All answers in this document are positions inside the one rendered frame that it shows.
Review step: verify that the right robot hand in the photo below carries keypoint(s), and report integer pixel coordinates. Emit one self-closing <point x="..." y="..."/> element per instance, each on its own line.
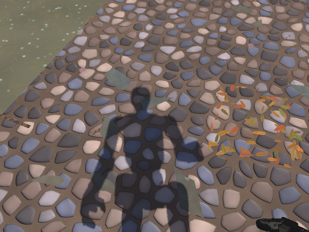
<point x="282" y="224"/>

